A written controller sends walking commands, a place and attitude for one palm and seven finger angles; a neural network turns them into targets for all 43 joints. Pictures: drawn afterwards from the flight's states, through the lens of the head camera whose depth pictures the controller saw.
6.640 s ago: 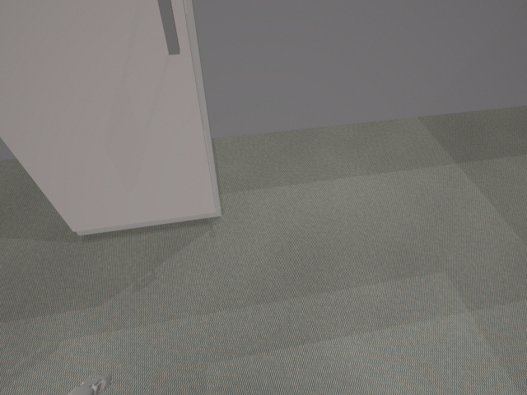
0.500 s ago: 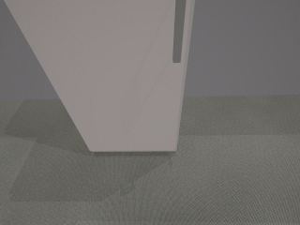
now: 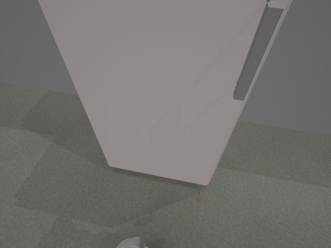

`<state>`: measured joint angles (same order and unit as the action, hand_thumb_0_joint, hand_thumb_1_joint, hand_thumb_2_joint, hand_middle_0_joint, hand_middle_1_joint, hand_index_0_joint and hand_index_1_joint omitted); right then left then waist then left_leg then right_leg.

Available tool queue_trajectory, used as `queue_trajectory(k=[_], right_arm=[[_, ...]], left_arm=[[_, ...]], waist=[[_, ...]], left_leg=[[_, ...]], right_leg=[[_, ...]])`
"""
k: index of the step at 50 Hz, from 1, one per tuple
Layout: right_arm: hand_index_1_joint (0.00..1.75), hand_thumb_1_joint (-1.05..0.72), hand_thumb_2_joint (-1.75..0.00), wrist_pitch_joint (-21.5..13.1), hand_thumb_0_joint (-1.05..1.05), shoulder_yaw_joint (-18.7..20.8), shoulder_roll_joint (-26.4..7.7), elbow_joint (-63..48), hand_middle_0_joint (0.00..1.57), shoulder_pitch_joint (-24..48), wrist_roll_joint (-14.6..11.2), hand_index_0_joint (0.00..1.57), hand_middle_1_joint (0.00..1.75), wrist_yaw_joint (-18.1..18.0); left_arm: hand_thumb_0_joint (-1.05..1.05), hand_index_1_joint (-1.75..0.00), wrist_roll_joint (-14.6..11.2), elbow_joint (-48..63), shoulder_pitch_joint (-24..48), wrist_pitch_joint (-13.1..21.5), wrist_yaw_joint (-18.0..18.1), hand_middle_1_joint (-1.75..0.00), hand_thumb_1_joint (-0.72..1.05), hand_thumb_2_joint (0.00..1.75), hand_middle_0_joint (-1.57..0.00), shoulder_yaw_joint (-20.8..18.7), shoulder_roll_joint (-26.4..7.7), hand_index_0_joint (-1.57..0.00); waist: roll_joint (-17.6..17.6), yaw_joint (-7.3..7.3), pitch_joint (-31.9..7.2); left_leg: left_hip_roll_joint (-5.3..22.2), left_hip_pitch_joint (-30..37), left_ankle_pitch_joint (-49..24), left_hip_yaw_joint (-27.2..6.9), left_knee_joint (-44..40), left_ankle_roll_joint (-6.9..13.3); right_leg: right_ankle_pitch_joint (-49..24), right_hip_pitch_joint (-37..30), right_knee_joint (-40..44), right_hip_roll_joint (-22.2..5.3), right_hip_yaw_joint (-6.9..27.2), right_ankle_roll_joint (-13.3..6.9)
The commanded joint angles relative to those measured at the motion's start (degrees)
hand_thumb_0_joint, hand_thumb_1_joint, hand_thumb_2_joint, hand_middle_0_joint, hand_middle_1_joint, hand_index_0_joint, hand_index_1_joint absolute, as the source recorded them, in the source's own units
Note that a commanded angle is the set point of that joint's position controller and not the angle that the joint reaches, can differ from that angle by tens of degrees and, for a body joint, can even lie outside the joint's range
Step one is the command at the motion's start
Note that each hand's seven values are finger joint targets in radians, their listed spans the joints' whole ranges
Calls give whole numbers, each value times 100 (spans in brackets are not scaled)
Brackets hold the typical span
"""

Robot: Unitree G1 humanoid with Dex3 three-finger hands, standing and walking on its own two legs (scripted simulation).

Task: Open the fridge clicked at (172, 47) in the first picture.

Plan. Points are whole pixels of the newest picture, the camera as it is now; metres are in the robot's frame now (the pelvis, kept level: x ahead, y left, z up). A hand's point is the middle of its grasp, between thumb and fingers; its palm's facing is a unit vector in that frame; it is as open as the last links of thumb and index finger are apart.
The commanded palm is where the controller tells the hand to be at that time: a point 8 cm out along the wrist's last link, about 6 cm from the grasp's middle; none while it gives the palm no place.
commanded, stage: come to a stop and stand still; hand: right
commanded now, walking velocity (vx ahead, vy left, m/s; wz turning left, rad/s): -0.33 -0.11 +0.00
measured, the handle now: (252, 54) +0.54 -0.13 +0.21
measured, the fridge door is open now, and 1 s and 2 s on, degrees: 0 0 0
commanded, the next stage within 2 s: look again from close up in 1.92 s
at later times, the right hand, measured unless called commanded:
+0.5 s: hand out of the picture +0.06 -0.25 -0.18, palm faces +0.06 +0.97 -0.25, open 7.3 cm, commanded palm none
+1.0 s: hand out of the picture -0.02 -0.30 -0.16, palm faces +0.03 +0.95 -0.31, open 7.4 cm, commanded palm none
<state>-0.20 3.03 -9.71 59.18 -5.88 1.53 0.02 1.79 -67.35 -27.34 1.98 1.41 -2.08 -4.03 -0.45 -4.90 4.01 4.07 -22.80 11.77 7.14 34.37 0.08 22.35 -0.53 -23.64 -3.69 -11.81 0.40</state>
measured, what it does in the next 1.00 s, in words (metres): steps on the spot: left foot, then right foot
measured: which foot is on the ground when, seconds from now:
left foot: up 0.00-0.00, down 0.02-0.44, up 0.46-0.64, down 0.66-1.00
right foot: down 0.00-0.04, up 0.06-0.38, down 0.40-1.00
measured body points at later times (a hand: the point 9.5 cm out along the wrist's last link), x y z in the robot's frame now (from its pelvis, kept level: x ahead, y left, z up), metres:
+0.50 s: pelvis +0.00 -0.04 -0.02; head -0.02 -0.06 +0.43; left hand +0.12 +0.22 -0.12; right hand +0.06 -0.30 -0.16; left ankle +0.06 +0.11 -0.72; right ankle +0.04 -0.12 -0.74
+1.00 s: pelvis -0.04 -0.08 +0.00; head -0.06 -0.07 +0.45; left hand -0.02 +0.19 -0.15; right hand -0.02 -0.35 -0.13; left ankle +0.03 +0.05 -0.73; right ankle +0.03 -0.12 -0.73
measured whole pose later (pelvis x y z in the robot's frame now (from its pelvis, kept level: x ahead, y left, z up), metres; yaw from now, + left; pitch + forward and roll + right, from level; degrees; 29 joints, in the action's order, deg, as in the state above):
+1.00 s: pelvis -0.04 -0.08 +0.00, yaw -1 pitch -3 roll +1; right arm 0.8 1.4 -14.6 54.8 -19.6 1.9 -1.2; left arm 1.1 -57.1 -18.3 -1.3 -0.1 -2.7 -15.2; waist -1.9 -0.6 -0.1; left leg 1.5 -16.2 13.7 2.1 29.5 1.9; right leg 9.1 15.2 -25.5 4.1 -6.2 -5.8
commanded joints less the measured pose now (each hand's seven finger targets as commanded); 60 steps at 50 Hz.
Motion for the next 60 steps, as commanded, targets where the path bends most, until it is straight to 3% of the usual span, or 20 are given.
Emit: queue_trajectory(k=[1,2,3,7,12,17,18,19,20,21,22,24,26,28,33,35,38,42,48,60], right_arm=[[30,-90,-90,-333,0,120,-858,357,20,-1872,-23,20,30,-158],[30,-90,-90,-320,0,94,-1102,401,20,-2023,-82,20,30,-179],[30,-90,-90,-329,0,117,-1115,283,20,-1655,-86,20,30,-212],[30,-90,-90,-104,0,41,-740,-88,20,-554,-22,20,30,-317],[30,-90,-90,46,0,191,-868,-458,20,-294,17,20,30,-315],[30,-90,-90,122,0,233,-1023,-651,20,-153,67,20,30,-255],[30,-90,-90,58,0,43,-1559,-1005,20,-328,88,20,30,-295],[30,-90,-90,107,0,161,-1258,-1174,20,-280,19,20,30,-345],[30,-90,-90,156,0,49,-947,-1374,20,-366,-86,20,30,-308],[30,-90,-90,209,0,11,-692,-1435,20,-649,-65,20,30,-240],[30,-90,-90,369,0,4,-709,-1370,20,-695,53,20,30,-219],[30,-90,-90,391,0,30,-739,-1383,20,-813,99,20,30,-158],[30,-90,-90,305,0,1,-661,-1315,20,-1209,65,20,30,-122],[30,-90,-90,225,0,-47,-648,-1289,20,-1438,60,20,30,-104],[30,-90,-90,31,0,29,-1150,-1289,20,-1470,50,20,30,-136],[30,-90,-90,-5,0,28,-1218,-1302,20,-1241,32,20,30,-139],[30,-90,-90,21,0,25,-1300,-1286,20,-1138,13,20,30,-170],[30,-90,-90,27,0,36,-1282,-1014,20,-1485,16,20,30,-170],[30,-90,-90,-9,0,55,-1427,-696,20,-1545,30,20,30,-156],[30,-90,-90,26,0,54,-1830,-562,20,-583,-7,20,30,-125]], left_arm=[[0,-30,-157,259,-340,119,47,-30,90,90,-20,-47,-532,-20],[0,-30,-208,313,-288,52,86,-30,90,90,-20,-64,-594,-20],[0,-30,-239,369,-178,-63,101,-30,90,90,-20,-88,-603,-20],[0,-30,-186,398,270,-361,90,-30,90,90,-20,-103,-428,-20],[0,-30,-97,796,576,-521,-13,-30,90,90,-20,-215,-636,-20],[0,-30,-101,1094,779,-415,-69,-30,90,90,-20,-213,-791,-20],[0,-30,-13,1763,877,-319,-150,-30,90,90,-20,-207,-1500,-20],[0,-30,-27,1950,765,-198,-131,-30,90,90,-20,-284,-1371,-20],[0,-30,66,2192,945,-179,-110,-30,90,90,-20,-291,-1667,-20],[0,-30,94,2464,1337,-219,-57,-30,90,90,-20,-361,-1926,-20],[0,-30,65,2578,1492,-279,-33,-30,90,90,-20,-381,-1925,-20],[0,-30,89,2608,1524,-309,31,-30,90,90,-20,-280,-1726,-20],[0,-30,74,2640,1466,-259,21,-30,90,90,-20,-247,-1659,-20],[0,-30,57,2621,1415,-214,-6,-30,90,90,-20,-242,-1684,-20],[0,-30,-70,2531,1354,-130,-35,-30,90,90,-20,-237,-1749,-20],[0,-30,-46,2413,1243,-137,-49,-30,90,90,-20,-258,-1795,-20],[0,-30,-41,2179,1077,-138,-55,-30,90,90,-20,-268,-1889,-20],[0,-30,-40,1948,1245,-92,-54,-30,90,90,-20,-300,-2126,-20],[0,-30,-61,1583,1334,-101,-71,-30,90,90,-20,-292,-2208,-20],[0,-30,-59,1116,992,-175,-62,-30,90,90,-20,-287,-2238,-20]], waist=[[698,909,-1394],[559,831,-1530],[936,739,-1675],[520,477,-595],[1013,453,-505],[1171,384,-586],[851,159,-722],[207,74,-1678],[-1058,179,-1654],[-1736,358,-1103],[-1909,264,-505],[-1105,360,296],[-495,494,182],[-544,531,-151],[-91,490,-169],[510,354,-153],[249,296,-113],[-239,530,-189],[49,601,-37],[442,191,-133]], left_leg=[[1410,3636,-5082,-1376,-566,573],[2119,3559,-7178,-1580,-568,1146],[2112,3084,-7065,-1601,-654,1333],[1663,1227,-4606,-1011,-1082,1081],[1596,622,-2874,-952,-1384,1068],[1354,354,-927,-1038,-1376,854],[1158,1256,-1510,-1240,-953,552],[1178,1061,-223,-1012,-268,426],[461,553,769,-480,249,181],[-41,85,1237,-132,630,-5],[-271,-224,1527,-196,1520,16],[-267,-656,1265,-609,2186,41],[-214,-477,1184,-577,1627,7],[-236,-54,1180,-477,735,-3],[27,885,272,-998,-802,377],[185,190,976,-1278,-933,523],[197,-146,1360,-1261,-960,519],[-151,652,788,-742,-409,327],[-19,1023,864,-916,-867,385],[585,-383,2175,-1667,-1836,572]], right_leg=[[-1716,2100,-2306,-290,219,39],[1262,2212,-3190,150,601,139],[1404,2082,-3493,16,1004,110],[980,2044,-3384,13,1135,141],[454,2185,-3499,122,1068,244],[49,1639,-2158,166,886,183],[4,1803,-1175,270,1131,53],[-496,1329,-464,176,985,57],[-551,1195,67,-350,1760,-148],[-342,1729,522,-963,2377,-478],[632,2225,959,-1001,2586,-631],[730,2820,1024,-948,2486,-779],[116,2506,825,-888,2322,-852],[-213,2071,608,-839,2199,-919],[300,2417,366,-345,2003,-471],[418,2041,171,-100,1839,-365],[660,1815,371,-173,1989,-360],[1293,2301,1295,-593,2504,-374],[1223,2459,1300,-452,2233,-350],[505,1252,-232,119,1639,-229]])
